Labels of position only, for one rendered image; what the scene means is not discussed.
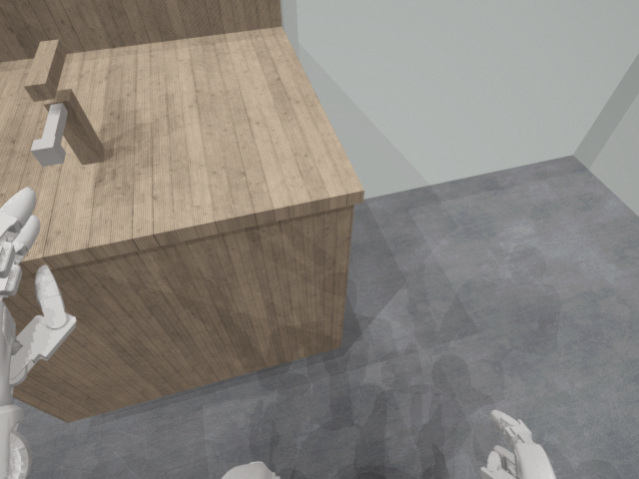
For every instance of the robot left forearm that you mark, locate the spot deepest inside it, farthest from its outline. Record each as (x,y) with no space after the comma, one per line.
(15,451)

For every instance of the robot right hand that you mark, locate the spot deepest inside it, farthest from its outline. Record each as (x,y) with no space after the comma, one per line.
(529,460)

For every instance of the counter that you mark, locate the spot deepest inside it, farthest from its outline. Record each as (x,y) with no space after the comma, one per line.
(200,226)

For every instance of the tap lever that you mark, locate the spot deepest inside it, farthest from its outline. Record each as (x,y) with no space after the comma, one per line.
(48,150)

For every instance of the robot left hand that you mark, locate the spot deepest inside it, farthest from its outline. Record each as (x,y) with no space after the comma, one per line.
(44,334)

